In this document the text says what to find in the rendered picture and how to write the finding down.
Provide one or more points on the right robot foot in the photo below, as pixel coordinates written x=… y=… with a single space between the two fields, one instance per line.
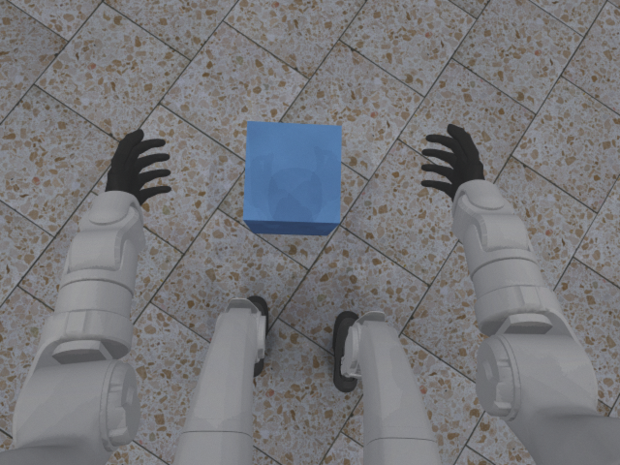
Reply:
x=340 y=332

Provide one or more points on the robot right hand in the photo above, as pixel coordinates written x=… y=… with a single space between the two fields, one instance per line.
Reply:
x=465 y=161

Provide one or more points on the robot right forearm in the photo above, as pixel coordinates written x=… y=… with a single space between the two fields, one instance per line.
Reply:
x=511 y=294

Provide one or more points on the robot left hand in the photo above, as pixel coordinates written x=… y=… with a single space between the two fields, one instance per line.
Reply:
x=124 y=174

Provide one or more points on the carton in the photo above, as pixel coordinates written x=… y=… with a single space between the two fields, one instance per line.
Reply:
x=292 y=178

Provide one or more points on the right robot upper arm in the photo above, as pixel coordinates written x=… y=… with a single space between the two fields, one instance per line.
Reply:
x=543 y=387

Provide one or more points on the left robot upper arm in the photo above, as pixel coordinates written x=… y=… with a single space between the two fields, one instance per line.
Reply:
x=76 y=414

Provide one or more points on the robot left forearm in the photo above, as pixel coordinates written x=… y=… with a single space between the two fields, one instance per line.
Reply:
x=91 y=319

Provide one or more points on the right robot thigh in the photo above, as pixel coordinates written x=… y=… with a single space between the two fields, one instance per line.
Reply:
x=396 y=427

